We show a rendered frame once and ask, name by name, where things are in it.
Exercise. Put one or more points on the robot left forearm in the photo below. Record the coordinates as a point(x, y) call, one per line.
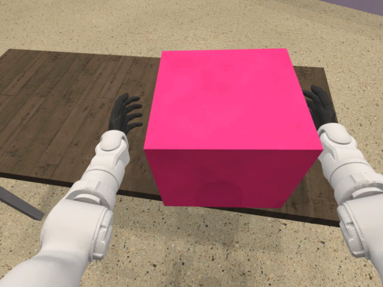
point(101, 180)

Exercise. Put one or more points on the robot right upper arm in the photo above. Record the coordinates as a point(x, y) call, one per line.
point(361, 224)

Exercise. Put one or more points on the robot left hand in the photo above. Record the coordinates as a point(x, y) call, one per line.
point(119, 118)

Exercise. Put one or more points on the robot right hand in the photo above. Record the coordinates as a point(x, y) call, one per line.
point(321, 106)

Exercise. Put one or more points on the table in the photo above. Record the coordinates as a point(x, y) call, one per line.
point(55, 106)

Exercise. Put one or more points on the robot right forearm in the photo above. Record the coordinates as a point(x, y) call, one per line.
point(344, 166)

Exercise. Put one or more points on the carton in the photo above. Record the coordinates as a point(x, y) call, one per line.
point(229, 128)

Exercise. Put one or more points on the robot left upper arm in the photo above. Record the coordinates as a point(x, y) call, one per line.
point(78, 233)

